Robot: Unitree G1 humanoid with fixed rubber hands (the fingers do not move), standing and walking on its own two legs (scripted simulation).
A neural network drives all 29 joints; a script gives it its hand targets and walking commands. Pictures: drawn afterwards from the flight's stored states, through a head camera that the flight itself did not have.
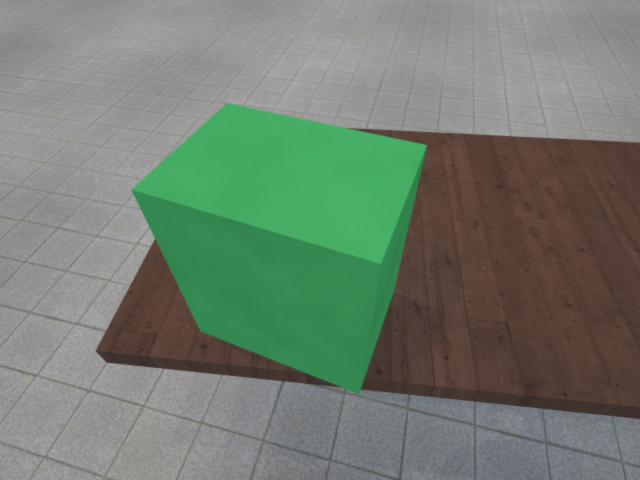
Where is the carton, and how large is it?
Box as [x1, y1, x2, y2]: [131, 103, 426, 393]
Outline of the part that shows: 227,103 131,189 201,331 358,393 393,292 426,145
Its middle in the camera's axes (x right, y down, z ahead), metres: -0.03 +0.01 +0.54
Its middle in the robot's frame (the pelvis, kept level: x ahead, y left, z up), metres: +0.41 +0.05 +0.06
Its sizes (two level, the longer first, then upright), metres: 0.269 0.190 0.298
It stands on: a table, 0.68 m high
